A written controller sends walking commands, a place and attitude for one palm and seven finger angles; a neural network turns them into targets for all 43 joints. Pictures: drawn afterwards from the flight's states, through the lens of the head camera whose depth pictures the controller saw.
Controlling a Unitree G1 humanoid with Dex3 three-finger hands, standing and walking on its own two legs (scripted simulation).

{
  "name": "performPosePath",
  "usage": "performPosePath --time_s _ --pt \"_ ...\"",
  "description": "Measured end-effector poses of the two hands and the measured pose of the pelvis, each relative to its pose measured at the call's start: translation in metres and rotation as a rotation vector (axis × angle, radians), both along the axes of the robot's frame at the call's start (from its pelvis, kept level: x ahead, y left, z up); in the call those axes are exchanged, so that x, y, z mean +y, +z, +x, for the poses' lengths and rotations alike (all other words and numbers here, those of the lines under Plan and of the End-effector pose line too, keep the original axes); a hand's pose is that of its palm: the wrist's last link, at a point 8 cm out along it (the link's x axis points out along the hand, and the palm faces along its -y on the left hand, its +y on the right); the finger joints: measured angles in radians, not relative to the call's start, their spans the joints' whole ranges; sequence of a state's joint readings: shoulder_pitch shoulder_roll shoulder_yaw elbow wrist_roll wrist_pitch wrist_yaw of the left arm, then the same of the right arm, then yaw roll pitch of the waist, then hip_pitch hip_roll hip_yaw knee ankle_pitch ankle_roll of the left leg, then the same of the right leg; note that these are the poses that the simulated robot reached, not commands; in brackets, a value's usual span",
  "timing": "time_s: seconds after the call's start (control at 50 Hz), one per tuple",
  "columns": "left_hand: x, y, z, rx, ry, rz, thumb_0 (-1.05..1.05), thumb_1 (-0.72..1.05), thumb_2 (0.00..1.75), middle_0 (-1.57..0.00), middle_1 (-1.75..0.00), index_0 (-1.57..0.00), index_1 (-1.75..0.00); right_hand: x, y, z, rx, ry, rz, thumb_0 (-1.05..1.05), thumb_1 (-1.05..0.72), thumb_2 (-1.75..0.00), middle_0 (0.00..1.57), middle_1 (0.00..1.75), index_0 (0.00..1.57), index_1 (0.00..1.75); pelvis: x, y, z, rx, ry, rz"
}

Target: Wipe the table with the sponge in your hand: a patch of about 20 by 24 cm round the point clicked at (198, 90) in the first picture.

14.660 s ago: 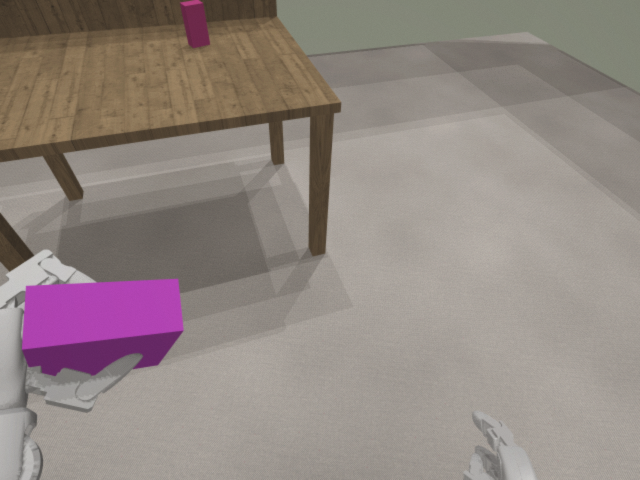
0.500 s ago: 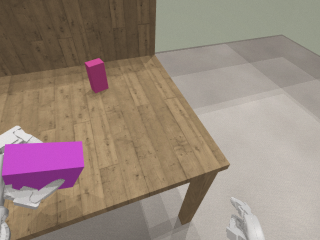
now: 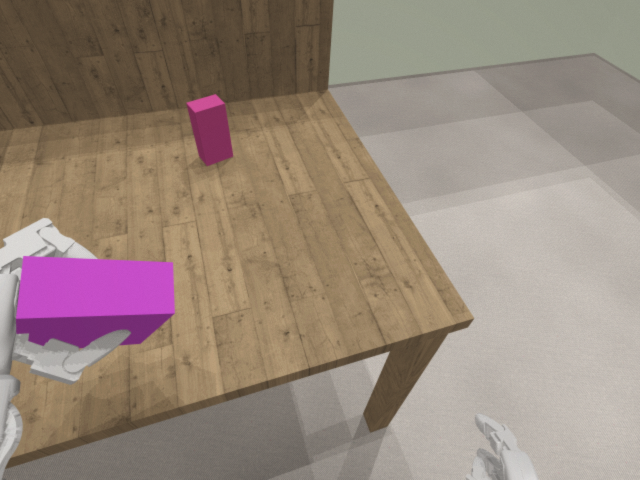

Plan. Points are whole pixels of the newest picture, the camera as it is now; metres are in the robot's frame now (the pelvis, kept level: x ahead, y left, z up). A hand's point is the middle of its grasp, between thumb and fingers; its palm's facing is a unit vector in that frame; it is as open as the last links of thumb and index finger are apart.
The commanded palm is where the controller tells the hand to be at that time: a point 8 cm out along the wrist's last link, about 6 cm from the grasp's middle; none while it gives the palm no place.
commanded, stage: look again from close up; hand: left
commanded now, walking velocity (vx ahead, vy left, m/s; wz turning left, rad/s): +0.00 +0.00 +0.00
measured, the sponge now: (114, 308) +0.24 +0.24 +0.13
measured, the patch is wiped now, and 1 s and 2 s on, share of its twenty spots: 0.00 0.00 0.00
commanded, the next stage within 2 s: shuffle to correct the standing spot in 0.34 s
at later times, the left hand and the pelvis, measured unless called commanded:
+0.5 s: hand (71, 275) +0.25 +0.27 +0.17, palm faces +0.39 -0.86 -0.34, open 9.3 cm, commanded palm +0.19 +0.29 +0.17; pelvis +0.02 +0.02 +0.00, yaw -1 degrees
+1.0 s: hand (140, 299) +0.24 +0.20 +0.15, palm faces +0.31 -0.87 -0.38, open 9.3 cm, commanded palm +0.18 +0.24 +0.17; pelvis +0.01 -0.03 +0.00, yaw -2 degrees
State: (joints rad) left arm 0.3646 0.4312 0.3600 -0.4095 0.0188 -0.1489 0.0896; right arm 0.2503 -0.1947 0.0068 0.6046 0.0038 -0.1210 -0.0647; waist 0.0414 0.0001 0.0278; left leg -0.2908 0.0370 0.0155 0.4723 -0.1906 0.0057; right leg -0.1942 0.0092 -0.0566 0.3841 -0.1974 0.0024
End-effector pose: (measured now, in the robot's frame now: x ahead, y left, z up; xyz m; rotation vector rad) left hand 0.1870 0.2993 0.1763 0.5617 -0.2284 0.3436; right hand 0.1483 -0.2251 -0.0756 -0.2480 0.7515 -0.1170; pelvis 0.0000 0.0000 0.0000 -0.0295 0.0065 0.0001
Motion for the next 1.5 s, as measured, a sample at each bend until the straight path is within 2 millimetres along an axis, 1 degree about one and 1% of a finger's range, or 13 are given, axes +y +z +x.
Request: performPosePath --time_s 0.04,0.08,0.24,0.28,0.42,0.54,0.64,0.76,0.92,1.04,1.14,1.32,1.5 --pt "0.017 0.009 0.010 -0.065 0.024 0.026 0.00 -0.42 1.01 -0.83 -1.34 -0.82 -1.34 0.000 -0.002 0.000 0.021 0.027 -0.003 0.01 -0.90 -0.90 0.20 0.30 0.21 0.30 -0.002 -0.001 -0.003 0.003 -0.011 0.002" --pt "0.025 0.008 0.016 -0.090 0.046 -0.009 0.00 -0.42 1.01 -0.83 -1.34 -0.82 -1.34 -0.001 0.000 0.001 0.006 0.021 0.010 0.01 -0.90 -0.90 0.20 0.30 0.21 0.30 0.000 -0.001 -0.004 0.000 -0.026 0.007" --pt "-0.024 -0.015 0.018 -0.011 -0.173 -0.108 0.00 -0.42 1.01 -0.84 -1.34 -0.82 -1.34 0.004 0.010 0.013 -0.070 -0.018 0.017 0.01 -0.90 -0.90 0.20 0.30 0.21 0.30 0.014 -0.001 0.011 0.001 -0.039 0.018" --pt "-0.020 -0.016 0.019 -0.005 -0.185 -0.084 0.00 -0.42 1.01 -0.84 -1.34 -0.82 -1.34 0.007 0.013 0.017 -0.069 -0.020 0.010 0.01 -0.90 -0.90 0.20 0.30 0.21 0.30 0.014 -0.001 0.015 0.002 -0.034 0.019" --pt "0.018 0.000 0.023 -0.100 -0.055 -0.049 0.00 -0.42 1.01 -0.84 -1.34 -0.82 -1.34 0.020 0.019 0.038 -0.077 0.030 -0.005 0.01 -0.90 -0.90 0.20 0.30 0.21 0.30 0.014 -0.001 0.022 0.002 -0.020 0.014" --pt "0.004 -0.002 0.024 -0.130 -0.076 -0.127 0.00 -0.42 1.01 -0.84 -1.34 -0.82 -1.34 0.028 0.024 0.054 -0.116 0.062 0.008 0.01 -0.90 -0.90 0.20 0.30 0.21 0.30 0.018 0.000 0.023 0.001 -0.026 0.013" --pt "-0.005 -0.011 0.027 -0.079 -0.102 -0.132 0.00 -0.42 1.01 -0.84 -1.34 -0.82 -1.34 0.029 0.026 0.054 -0.129 0.057 0.032 0.01 -0.90 -0.90 0.21 0.30 0.21 0.30 0.011 -0.001 0.017 -0.002 -0.032 0.018" --pt "-0.014 -0.004 0.021 -0.070 -0.088 -0.102 0.00 -0.42 1.01 -0.84 -1.34 -0.82 -1.34 0.017 0.021 0.040 -0.104 0.049 0.052 0.01 -0.90 -0.90 0.21 0.30 0.21 0.30 -0.004 -0.001 0.009 -0.002 -0.033 0.011" --pt "-0.043 -0.001 0.011 -0.050 -0.099 -0.097 0.00 -0.42 1.01 -0.84 -1.34 -0.82 -1.34 -0.022 0.008 0.015 -0.049 -0.005 0.036 0.01 -0.90 -0.90 0.21 0.30 0.21 0.30 -0.024 -0.003 0.008 0.003 -0.038 0.007" --pt "-0.056 -0.011 0.021 -0.002 -0.086 -0.120 0.00 -0.42 1.01 -0.84 -1.34 -0.82 -1.34 -0.053 0.000 0.004 -0.019 -0.070 0.008 0.01 -0.90 -0.90 0.20 0.30 0.21 0.30 -0.036 -0.006 0.013 0.007 -0.042 0.008" --pt "-0.065 -0.013 0.035 -0.012 -0.106 -0.133 0.00 -0.42 1.01 -0.84 -1.34 -0.82 -1.34 -0.068 0.000 0.004 -0.005 -0.103 -0.017 0.02 -0.90 -0.90 0.20 0.30 0.21 0.30 -0.042 -0.008 0.021 0.005 -0.039 0.010" --pt "-0.072 -0.002 0.050 -0.024 -0.152 -0.069 0.00 -0.42 1.02 -0.84 -1.34 -0.82 -1.34 -0.070 0.002 0.025 -0.029 -0.114 -0.006 0.01 -0.90 -0.90 0.20 0.30 0.21 0.30 -0.047 -0.010 0.034 0.006 -0.039 0.010" --pt "-0.069 -0.007 0.045 0.007 -0.137 -0.076 0.00 -0.42 1.02 -0.84 -1.34 -0.82 -1.35 -0.058 0.004 0.041 -0.044 -0.073 0.015 0.01 -0.90 -0.90 0.20 0.30 0.21 0.30 -0.048 -0.010 0.034 -0.002 -0.036 0.011"
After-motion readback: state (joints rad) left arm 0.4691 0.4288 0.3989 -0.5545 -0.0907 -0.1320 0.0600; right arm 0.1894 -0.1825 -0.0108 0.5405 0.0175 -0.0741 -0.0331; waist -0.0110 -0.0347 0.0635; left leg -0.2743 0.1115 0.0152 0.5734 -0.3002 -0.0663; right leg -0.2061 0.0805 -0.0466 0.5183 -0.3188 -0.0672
